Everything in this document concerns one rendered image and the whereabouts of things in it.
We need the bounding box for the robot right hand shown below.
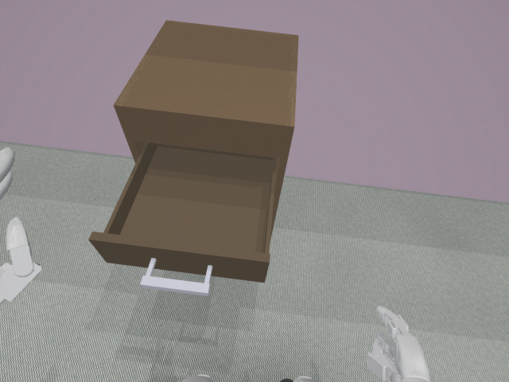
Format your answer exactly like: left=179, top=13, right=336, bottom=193
left=367, top=306, right=430, bottom=382

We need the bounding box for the cabinet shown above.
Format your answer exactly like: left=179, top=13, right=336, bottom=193
left=114, top=20, right=299, bottom=239

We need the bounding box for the drawer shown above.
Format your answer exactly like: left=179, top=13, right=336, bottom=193
left=88, top=142, right=278, bottom=283

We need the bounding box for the robot left hand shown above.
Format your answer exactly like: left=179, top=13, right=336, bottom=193
left=0, top=147, right=41, bottom=304

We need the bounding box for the handle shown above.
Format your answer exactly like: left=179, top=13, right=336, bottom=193
left=140, top=258, right=212, bottom=296

